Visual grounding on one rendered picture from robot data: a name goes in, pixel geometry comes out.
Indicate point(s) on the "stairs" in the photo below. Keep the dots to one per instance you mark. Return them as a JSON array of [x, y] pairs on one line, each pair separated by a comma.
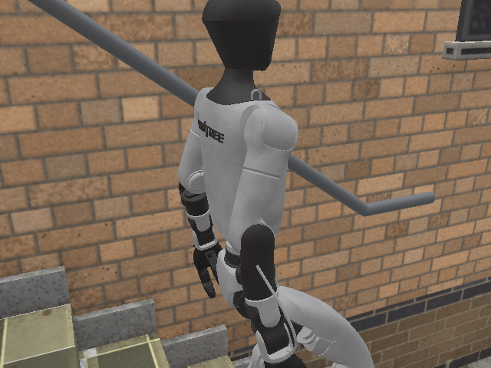
[[46, 339]]

